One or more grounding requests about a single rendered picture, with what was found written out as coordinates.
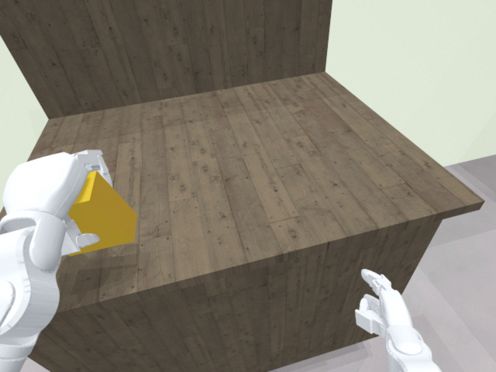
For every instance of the sponge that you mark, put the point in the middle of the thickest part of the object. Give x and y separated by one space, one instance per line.
100 210

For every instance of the right robot hand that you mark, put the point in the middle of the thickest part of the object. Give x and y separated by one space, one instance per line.
374 315

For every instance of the left robot hand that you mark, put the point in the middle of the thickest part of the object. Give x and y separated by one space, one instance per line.
52 184

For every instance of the right robot forearm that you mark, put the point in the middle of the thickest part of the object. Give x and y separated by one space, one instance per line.
406 351

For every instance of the table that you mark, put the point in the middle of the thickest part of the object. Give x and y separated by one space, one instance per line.
262 186

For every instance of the left robot forearm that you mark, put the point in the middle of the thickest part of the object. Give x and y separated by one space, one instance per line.
30 254

